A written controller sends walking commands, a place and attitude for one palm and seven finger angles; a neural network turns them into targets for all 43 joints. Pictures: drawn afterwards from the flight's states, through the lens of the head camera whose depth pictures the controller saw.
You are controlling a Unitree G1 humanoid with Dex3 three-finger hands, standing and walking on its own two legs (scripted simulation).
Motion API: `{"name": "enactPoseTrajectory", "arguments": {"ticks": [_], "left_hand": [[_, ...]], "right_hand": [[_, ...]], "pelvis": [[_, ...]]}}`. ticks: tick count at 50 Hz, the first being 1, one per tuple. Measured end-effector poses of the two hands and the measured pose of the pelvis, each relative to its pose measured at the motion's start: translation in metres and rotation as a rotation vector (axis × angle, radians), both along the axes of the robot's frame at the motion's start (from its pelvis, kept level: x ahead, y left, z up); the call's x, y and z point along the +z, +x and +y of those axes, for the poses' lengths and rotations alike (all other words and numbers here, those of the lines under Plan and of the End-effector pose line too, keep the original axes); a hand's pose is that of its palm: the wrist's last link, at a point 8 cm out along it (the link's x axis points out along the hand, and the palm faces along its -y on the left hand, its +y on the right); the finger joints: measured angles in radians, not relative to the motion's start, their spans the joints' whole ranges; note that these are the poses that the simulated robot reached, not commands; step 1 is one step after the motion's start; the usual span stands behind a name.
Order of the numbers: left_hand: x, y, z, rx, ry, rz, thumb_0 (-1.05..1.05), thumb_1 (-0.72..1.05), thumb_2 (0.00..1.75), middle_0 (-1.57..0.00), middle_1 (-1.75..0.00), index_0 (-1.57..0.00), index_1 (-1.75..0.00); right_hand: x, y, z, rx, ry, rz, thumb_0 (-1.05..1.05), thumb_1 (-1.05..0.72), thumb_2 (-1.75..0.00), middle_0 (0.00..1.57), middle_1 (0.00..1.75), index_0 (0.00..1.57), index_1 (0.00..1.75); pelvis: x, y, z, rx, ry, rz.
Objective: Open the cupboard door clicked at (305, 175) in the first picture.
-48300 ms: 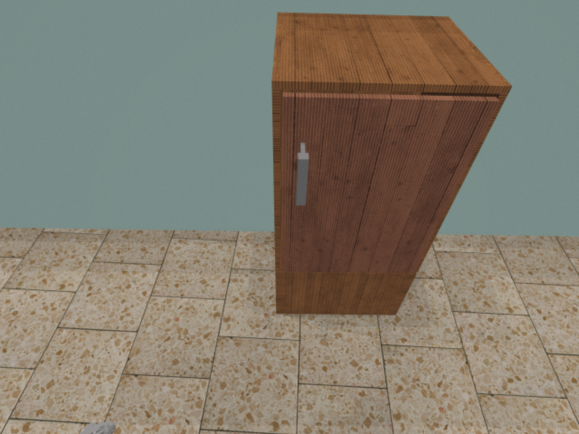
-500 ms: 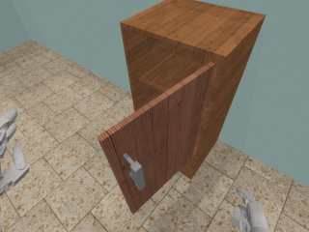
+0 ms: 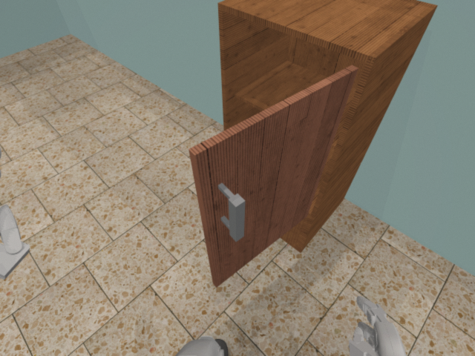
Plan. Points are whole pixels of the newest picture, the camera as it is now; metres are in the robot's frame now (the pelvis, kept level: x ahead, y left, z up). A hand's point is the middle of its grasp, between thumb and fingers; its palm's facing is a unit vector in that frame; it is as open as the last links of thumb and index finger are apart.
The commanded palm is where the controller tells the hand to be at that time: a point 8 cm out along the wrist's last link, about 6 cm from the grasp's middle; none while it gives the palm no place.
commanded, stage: step back with the hand held close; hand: left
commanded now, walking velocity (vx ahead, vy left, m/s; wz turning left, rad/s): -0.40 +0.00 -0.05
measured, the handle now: (230, 212) +0.38 +0.05 -0.01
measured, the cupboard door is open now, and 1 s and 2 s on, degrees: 81 81 81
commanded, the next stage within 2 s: stop stepping back and stand still in 0.26 s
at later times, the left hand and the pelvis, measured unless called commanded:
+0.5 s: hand (22, 315) +0.13 +0.22 +0.18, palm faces +0.27 -0.83 -0.49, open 7.4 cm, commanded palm +0.08 +0.28 +0.19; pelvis -0.10 +0.00 +0.01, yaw -7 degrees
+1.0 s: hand out of the picture +0.09 +0.25 +0.17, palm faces +0.34 -0.82 -0.46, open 7.4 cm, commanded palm +0.04 +0.29 +0.19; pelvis -0.13 +0.01 +0.01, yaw -6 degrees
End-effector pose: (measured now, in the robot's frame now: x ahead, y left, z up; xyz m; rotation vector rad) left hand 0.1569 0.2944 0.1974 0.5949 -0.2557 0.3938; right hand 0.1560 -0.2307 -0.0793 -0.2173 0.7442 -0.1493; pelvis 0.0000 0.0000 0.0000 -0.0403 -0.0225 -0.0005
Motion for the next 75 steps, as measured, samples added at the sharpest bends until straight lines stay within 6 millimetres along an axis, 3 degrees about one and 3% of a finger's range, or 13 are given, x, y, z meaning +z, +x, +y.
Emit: {"name": "enactPoseTrajectory", "arguments": {"ticks": [11,18,24,31,37,44,58,61,65,68,70,72,75], "left_hand": [[-0.003,-0.020,0.024,-0.003,-0.022,-0.063,0.02,0.89,0.90,-0.21,-0.31,-0.22,-0.31],[0.002,-0.040,-0.005,-0.100,-0.055,-0.054,0.02,0.90,0.90,-0.21,-0.31,-0.21,-0.31],[0.002,-0.058,-0.030,-0.192,-0.019,0.009,0.02,0.89,0.90,-0.21,-0.31,-0.22,-0.31],[-0.004,-0.063,-0.016,-0.142,-0.037,0.015,0.01,0.89,0.90,-0.21,-0.31,-0.22,-0.31],[-0.010,-0.075,-0.014,-0.147,-0.083,0.016,0.02,0.89,0.90,-0.21,-0.31,-0.22,-0.31],[-0.006,-0.097,-0.010,-0.155,-0.058,0.015,0.02,0.89,0.90,-0.21,-0.31,-0.22,-0.31],[-0.012,-0.106,-0.009,-0.076,-0.102,0.048,0.02,0.89,0.90,-0.21,-0.31,-0.21,-0.31],[-0.062,-0.088,-0.006,-0.088,-0.120,0.231,0.01,0.90,0.90,-0.20,-0.31,-0.21,-0.31],[-0.190,-0.092,-0.012,-0.021,-0.294,0.726,0.01,0.90,0.90,-0.20,-0.30,-0.20,-0.30],[-0.273,-0.133,-0.037,0.013,-0.428,1.064,0.01,0.91,0.90,-0.19,-0.30,-0.20,-0.30],[-0.313,-0.169,-0.059,0.024,-0.510,1.256,0.01,0.91,0.90,-0.19,-0.30,-0.20,-0.30],[-0.338,-0.206,-0.075,0.063,-0.580,1.399,0.01,0.94,0.90,-0.20,-0.30,-0.20,-0.30],[-0.350,-0.256,-0.076,0.147,-0.635,1.546,0.01,0.99,0.90,-0.20,-0.30,-0.21,-0.30]], "right_hand": [[0.006,-0.041,0.009,-0.024,-0.039,0.001,0.02,-0.91,-0.90,0.20,0.30,0.20,0.30],[0.012,-0.071,0.011,-0.012,0.004,-0.030,0.01,-0.91,-0.90,0.20,0.30,0.20,0.30],[0.000,-0.114,-0.004,-0.058,0.028,0.032,0.01,-0.91,-0.90,0.20,0.30,0.20,0.30],[0.004,-0.165,-0.030,-0.184,-0.029,0.049,0.02,-0.91,-0.90,0.20,0.30,0.20,0.30],[0.015,-0.191,-0.037,-0.217,-0.066,0.020,0.02,-0.91,-0.90,0.20,0.30,0.20,0.30],[0.017,-0.194,-0.023,-0.187,-0.058,0.016,0.02,-0.91,-0.90,0.20,0.30,0.19,0.30],[0.010,-0.159,0.006,-0.077,0.026,-0.023,0.02,-0.91,-0.90,0.20,0.30,0.20,0.30],[-0.005,-0.154,-0.002,-0.027,0.038,0.005,0.01,-0.91,-0.90,0.20,0.30,0.20,0.30],[-0.027,-0.166,-0.018,-0.051,0.024,0.118,0.01,-0.91,-0.90,0.20,0.30,0.20,0.30],[-0.033,-0.190,-0.027,-0.101,0.003,0.214,0.01,-0.91,-0.90,0.20,0.30,0.20,0.30],[-0.034,-0.213,-0.030,-0.134,-0.013,0.295,0.01,-0.91,-0.90,0.20,0.30,0.20,0.30],[-0.036,-0.237,-0.029,-0.161,-0.024,0.389,0.01,-0.91,-0.90,0.20,0.30,0.20,0.30],[-0.038,-0.274,-0.023,-0.181,-0.024,0.538,0.01,-0.91,-0.90,0.20,0.30,0.19,0.30]], "pelvis": [[0.000,-0.040,0.015,-0.020,-0.019,0.011],[0.003,-0.069,0.007,-0.078,-0.006,0.072],[0.004,-0.097,-0.001,-0.118,0.016,0.058],[0.005,-0.103,0.002,-0.130,0.031,0.015],[0.008,-0.118,0.006,-0.124,0.015,-0.004],[0.010,-0.128,0.010,-0.115,0.007,0.000],[0.012,-0.130,0.007,-0.110,0.001,-0.013],[0.005,-0.131,0.010,-0.101,0.002,0.005],[-0.002,-0.132,0.011,-0.091,0.011,0.001],[-0.004,-0.129,0.008,-0.089,0.019,-0.012],[-0.004,-0.127,0.006,-0.089,0.021,-0.021],[-0.002,-0.125,0.004,-0.088,0.020,-0.024],[0.003,-0.123,0.001,-0.081,0.017,-0.018]]}}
